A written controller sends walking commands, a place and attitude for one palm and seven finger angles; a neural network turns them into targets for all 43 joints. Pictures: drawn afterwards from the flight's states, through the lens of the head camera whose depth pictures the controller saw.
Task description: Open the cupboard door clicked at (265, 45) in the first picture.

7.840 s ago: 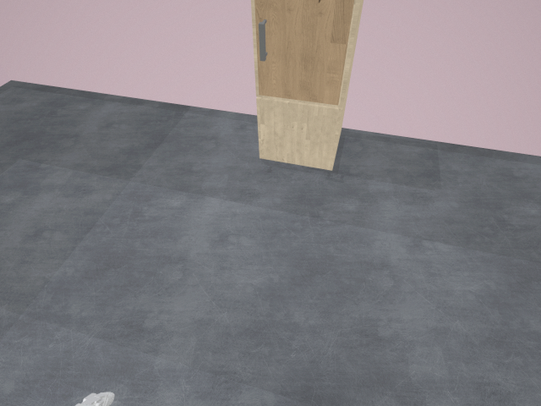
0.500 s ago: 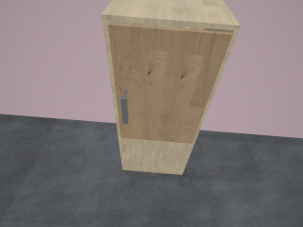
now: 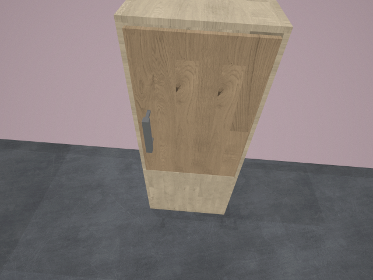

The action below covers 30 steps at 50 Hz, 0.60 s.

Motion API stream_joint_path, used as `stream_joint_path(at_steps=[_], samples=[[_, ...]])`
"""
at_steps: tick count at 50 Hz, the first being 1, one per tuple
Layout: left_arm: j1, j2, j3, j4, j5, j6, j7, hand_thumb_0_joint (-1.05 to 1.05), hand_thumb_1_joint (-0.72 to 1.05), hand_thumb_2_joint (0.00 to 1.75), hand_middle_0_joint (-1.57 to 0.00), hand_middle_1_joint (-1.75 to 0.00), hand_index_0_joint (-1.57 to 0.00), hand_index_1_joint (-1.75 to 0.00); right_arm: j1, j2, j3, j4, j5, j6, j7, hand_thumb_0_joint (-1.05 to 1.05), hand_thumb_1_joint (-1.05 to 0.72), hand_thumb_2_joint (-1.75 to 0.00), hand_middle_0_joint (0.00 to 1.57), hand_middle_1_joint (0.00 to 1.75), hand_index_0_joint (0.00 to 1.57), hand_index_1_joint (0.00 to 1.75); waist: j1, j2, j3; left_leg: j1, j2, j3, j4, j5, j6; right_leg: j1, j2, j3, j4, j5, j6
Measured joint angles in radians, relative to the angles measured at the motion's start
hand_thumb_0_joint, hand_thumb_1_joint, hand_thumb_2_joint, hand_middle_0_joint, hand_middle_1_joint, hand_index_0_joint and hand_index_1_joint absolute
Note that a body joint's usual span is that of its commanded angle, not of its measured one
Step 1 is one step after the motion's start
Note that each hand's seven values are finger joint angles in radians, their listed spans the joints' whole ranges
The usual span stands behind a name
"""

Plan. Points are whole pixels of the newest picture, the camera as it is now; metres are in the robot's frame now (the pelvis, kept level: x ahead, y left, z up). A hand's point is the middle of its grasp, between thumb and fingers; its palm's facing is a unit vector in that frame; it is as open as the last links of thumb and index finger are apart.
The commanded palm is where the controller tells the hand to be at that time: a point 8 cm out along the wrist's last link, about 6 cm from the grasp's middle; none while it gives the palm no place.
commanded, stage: come to a stop and stand still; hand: left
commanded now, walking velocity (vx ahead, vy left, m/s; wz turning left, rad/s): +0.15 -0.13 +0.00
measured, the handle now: (149, 131) +0.57 +0.17 -0.07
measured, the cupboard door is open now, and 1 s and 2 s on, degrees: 0 0 0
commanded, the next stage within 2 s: look again from close up in 0.94 s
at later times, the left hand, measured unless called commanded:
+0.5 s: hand out of the picture +0.04 +0.19 -0.17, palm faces +0.01 -0.96 -0.28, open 7.4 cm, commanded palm none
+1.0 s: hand out of the picture +0.03 +0.20 -0.17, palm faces -0.03 -0.97 -0.24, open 7.4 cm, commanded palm none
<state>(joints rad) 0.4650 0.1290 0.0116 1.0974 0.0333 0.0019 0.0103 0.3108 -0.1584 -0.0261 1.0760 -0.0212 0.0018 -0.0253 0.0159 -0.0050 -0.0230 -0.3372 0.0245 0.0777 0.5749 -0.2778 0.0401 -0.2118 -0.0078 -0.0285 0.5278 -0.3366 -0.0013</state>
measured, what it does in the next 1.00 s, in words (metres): stands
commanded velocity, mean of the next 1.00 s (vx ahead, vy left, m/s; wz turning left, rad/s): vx -0.04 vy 0.02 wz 0.00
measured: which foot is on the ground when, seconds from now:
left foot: down 0.00-1.00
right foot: down 0.00-1.00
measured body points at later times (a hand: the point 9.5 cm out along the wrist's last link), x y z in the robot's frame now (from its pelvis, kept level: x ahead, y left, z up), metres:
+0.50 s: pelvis +0.01 -0.01 +0.00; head +0.03 -0.01 +0.44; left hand +0.04 +0.24 -0.15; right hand +0.07 -0.24 -0.16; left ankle +0.03 +0.10 -0.73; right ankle -0.03 -0.12 -0.73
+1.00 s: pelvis +0.00 +0.00 +0.00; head +0.03 +0.00 +0.45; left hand +0.03 +0.25 -0.15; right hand +0.03 -0.24 -0.15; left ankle +0.03 +0.10 -0.73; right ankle -0.04 -0.12 -0.73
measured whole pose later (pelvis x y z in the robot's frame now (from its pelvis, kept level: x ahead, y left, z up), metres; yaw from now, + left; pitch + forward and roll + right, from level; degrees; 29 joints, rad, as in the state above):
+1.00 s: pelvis +0.00 +0.00 +0.00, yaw -1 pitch +1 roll +0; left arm 0.26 0.21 -0.01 1.02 0.02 -0.01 0.02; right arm 0.25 -0.22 0.00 1.04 -0.02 -0.02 -0.01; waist 0.00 0.00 0.04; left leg -0.29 0.00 0.10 0.50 -0.22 0.04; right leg -0.20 -0.03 -0.01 0.52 -0.33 0.01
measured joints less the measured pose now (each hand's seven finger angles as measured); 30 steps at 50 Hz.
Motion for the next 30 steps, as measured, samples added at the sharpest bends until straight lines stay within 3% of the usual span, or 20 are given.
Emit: stream_joint_path(at_steps=[5,14,21,24,30], samples=[[0.003,-0.016,0.002,0.014,-0.004,-0.008,0.007,0.01,0.90,0.90,-0.19,-0.30,-0.20,-0.30,-0.001,0.013,0.008,0.007,0.002,-0.020,-0.004,0.00,-0.90,-0.90,0.20,0.30,0.20,0.30,-0.003,-0.019,0.004,0.005,0.017,-0.009,0.061,-0.036,-0.020,0.018,0.013,-0.009,0.041,-0.052,-0.007],[-0.112,-0.027,-0.012,-0.011,-0.012,-0.022,0.034,0.01,0.90,0.90,-0.20,-0.30,-0.20,-0.30,-0.058,0.017,0.016,0.017,0.019,-0.024,-0.031,0.01,-0.94,-0.90,0.20,0.30,0.20,0.30,0.000,-0.034,0.038,0.065,-0.003,0.007,-0.014,-0.019,-0.025,0.054,-0.006,0.003,0.008,-0.046,0.003],[-0.186,0.045,0.012,-0.067,-0.009,-0.003,0.045,0.03,0.93,0.90,-0.20,-0.30,-0.20,-0.30,-0.108,0.009,0.005,-0.036,0.012,-0.008,-0.021,0.00,-0.92,-0.90,0.20,0.30,0.20,0.30,-0.011,-0.024,0.067,0.041,-0.005,0.016,-0.016,0.002,-0.026,0.014,-0.010,0.011,0.039,-0.047,0.000],[-0.194,0.058,0.006,-0.098,-0.008,-0.012,0.054,0.02,0.92,0.90,-0.20,-0.30,-0.20,-0.30,-0.112,-0.013,0.000,-0.080,0.014,0.005,-0.001,0.00,-0.92,-0.90,0.20,0.30,0.20,0.30,-0.019,0.022,0.066,0.006,0.016,0.004,0.029,-0.012,-0.026,0.002,0.010,0.002,0.035,-0.029,-0.001],[-0.220,0.079,-0.002,-0.136,-0.009,-0.007,0.042,0.01,0.91,0.90,-0.20,-0.30,-0.20,-0.30,-0.085,-0.029,0.006,-0.127,0.003,0.002,0.015,0.00,-0.91,-0.90,0.20,0.30,0.20,0.30,-0.029,0.047,0.055,0.002,-0.007,0.007,0.041,-0.001,-0.006,-0.012,-0.013,0.003,0.075,-0.040,0.011]])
